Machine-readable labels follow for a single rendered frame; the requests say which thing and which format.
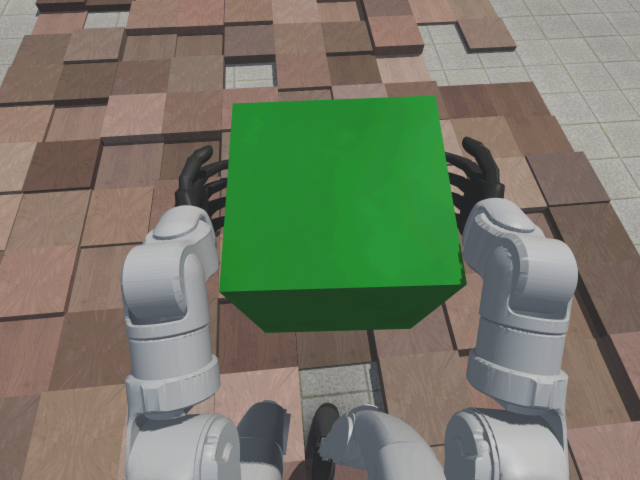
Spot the robot right hand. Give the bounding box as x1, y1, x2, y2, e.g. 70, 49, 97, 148
445, 137, 505, 235

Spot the right robot upper arm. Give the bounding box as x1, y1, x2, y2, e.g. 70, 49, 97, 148
444, 407, 568, 480

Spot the robot right shin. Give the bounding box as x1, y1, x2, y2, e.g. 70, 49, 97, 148
319, 404, 378, 466

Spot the carton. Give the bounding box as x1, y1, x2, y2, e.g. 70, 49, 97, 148
219, 96, 467, 333

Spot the robot right forearm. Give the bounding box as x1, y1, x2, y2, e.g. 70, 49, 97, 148
462, 198, 578, 480

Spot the robot left hand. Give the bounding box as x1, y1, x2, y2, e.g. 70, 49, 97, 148
175, 145, 229, 232

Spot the left robot upper arm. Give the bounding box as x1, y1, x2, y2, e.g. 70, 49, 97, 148
126, 413, 241, 480

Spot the left robot thigh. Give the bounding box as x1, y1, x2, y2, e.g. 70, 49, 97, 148
237, 402, 291, 480

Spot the robot left forearm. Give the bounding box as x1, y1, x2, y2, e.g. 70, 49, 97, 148
120, 205, 221, 480

